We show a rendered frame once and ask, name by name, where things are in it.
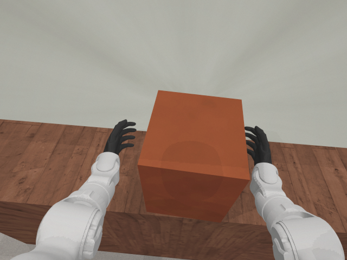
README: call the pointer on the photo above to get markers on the right robot upper arm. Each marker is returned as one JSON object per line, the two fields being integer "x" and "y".
{"x": 305, "y": 239}

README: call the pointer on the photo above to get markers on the robot left forearm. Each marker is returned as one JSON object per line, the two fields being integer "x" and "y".
{"x": 99, "y": 188}

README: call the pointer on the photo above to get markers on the right robot hand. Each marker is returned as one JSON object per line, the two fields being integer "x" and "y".
{"x": 262, "y": 152}

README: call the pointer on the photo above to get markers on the left robot hand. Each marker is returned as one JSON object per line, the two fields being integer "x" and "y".
{"x": 114, "y": 142}

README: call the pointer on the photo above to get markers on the robot right forearm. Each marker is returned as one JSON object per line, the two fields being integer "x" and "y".
{"x": 271, "y": 201}

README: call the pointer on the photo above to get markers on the carton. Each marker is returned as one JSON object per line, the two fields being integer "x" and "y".
{"x": 194, "y": 161}

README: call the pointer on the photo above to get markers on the left robot upper arm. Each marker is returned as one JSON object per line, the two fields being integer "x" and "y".
{"x": 69, "y": 232}

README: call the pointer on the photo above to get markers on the pedestal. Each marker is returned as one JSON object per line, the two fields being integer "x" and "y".
{"x": 43, "y": 163}

